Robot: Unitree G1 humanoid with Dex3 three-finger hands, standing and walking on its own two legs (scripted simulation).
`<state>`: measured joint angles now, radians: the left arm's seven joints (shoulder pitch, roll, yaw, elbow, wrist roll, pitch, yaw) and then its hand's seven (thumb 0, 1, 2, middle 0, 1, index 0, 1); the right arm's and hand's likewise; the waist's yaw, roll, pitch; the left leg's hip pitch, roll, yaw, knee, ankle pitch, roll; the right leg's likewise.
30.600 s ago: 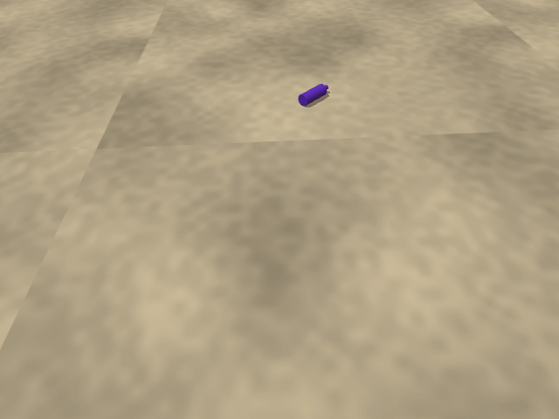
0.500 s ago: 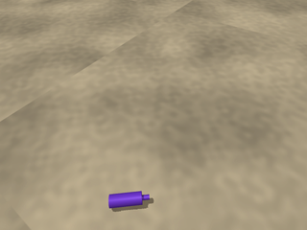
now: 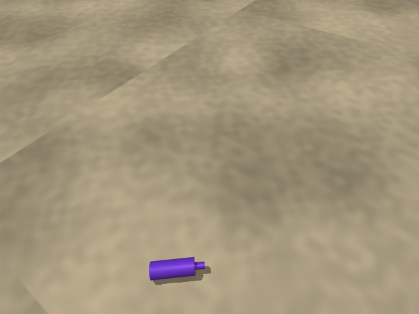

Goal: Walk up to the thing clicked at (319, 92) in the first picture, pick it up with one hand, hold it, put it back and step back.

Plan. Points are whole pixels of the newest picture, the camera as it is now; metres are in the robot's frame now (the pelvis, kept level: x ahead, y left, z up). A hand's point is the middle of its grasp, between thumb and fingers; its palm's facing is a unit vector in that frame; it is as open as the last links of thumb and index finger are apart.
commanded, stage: rise first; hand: left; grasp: from above
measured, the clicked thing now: (177, 267) +0.44 +0.16 -0.74
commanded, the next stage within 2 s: none
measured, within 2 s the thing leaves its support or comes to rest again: neither
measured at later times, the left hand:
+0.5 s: hand out of the picture +0.14 +0.26 -0.21, palm faces -0.12 -0.90 -0.42, open 13.5 cm
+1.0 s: hand out of the picture +0.13 +0.26 -0.25, palm faces -0.24 -0.83 -0.51, open 14.1 cm
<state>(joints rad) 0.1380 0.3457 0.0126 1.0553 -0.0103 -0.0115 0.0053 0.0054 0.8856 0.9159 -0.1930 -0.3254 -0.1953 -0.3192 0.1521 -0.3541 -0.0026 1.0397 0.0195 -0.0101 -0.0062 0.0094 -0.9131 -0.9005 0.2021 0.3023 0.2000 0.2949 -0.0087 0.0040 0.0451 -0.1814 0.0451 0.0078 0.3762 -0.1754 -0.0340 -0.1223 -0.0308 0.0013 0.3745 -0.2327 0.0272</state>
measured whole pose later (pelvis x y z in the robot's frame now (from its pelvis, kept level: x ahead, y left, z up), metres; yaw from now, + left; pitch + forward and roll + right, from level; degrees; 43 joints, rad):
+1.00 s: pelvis -0.01 +0.01 -0.12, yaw +0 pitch +20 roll -3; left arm 0.29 0.30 0.10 0.37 0.33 0.22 0.04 0.00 -0.51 0.98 -0.05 -1.05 -0.06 -1.04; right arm 0.19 -0.23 -0.03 0.53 0.00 -0.15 -0.01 0.01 -0.87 -0.89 0.20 0.30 0.20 0.30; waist -0.03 0.02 -0.14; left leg -1.08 0.06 -0.05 1.27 -0.55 -0.03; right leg -0.98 -0.02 -0.01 1.24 -0.61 0.04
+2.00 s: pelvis -0.10 +0.01 -0.40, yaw -6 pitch +32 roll -5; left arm -0.75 0.56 0.02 1.24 1.15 -0.12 0.36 0.00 -0.57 1.07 -0.07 -1.00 -0.06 -1.01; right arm 0.14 -0.25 -0.03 0.78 -0.09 -0.06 0.06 0.01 -0.89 -0.90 0.20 0.30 0.20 0.29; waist -0.13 0.00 -0.12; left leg -2.18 0.05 -0.15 2.21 -0.61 -0.05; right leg -2.07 0.04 -0.01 2.20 -0.70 0.05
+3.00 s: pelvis -0.09 +0.00 -0.45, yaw -8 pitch +33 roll -6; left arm -0.93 0.65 0.08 1.45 1.20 -0.14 0.44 0.00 -0.53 1.00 -0.07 -1.03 -0.08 -1.01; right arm 0.12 -0.26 0.04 0.78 -0.16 -0.05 0.12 0.00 -0.90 -0.90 0.20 0.30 0.20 0.29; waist -0.21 -0.02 -0.05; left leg -2.32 0.04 -0.20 2.39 -0.65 -0.07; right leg -2.22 0.08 -0.03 2.36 -0.73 0.06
